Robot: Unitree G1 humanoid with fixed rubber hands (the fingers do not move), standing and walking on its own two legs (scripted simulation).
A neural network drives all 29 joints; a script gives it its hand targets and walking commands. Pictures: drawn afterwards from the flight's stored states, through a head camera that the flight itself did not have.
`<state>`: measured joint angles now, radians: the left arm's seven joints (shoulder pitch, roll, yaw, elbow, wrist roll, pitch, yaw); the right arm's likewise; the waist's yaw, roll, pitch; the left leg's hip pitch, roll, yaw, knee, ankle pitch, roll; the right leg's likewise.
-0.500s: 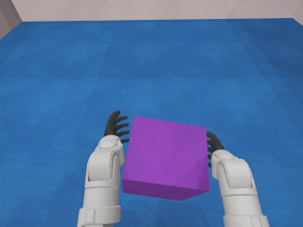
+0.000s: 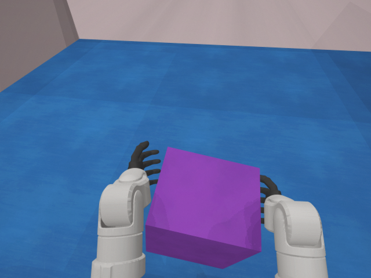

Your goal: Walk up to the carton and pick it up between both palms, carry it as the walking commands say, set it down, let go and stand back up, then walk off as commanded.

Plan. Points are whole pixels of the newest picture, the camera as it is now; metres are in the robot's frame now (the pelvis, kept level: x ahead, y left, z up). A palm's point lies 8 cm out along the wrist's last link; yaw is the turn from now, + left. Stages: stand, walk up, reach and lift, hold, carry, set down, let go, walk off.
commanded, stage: carry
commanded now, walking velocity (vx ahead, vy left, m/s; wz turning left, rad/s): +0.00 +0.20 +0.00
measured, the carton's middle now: (197, 213) +0.28 +0.00 +0.02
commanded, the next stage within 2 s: none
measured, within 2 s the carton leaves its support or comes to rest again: neither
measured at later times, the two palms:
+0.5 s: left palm (101, 219) +0.24 +0.19 +0.07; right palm (240, 251) +0.19 -0.07 +0.04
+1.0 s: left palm (27, 232) +0.21 +0.31 +0.08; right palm (173, 268) +0.15 +0.05 +0.06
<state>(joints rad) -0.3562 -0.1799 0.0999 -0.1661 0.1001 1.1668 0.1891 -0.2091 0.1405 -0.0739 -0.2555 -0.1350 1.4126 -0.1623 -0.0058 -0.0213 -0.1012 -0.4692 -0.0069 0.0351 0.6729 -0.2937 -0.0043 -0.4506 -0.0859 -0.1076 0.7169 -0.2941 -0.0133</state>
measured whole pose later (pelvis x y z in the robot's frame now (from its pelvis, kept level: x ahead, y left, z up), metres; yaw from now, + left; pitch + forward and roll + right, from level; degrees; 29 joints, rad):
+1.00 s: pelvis -0.11 +0.19 +0.00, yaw -3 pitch +4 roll +1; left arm -0.35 -0.18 0.16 -0.18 0.14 1.15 0.15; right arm -0.26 0.15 -0.03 -0.21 -0.11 1.39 -0.24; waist -0.01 -0.04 -0.02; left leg -0.40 0.03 0.07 0.66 -0.33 0.00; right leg -0.46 -0.18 -0.06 0.64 -0.25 0.06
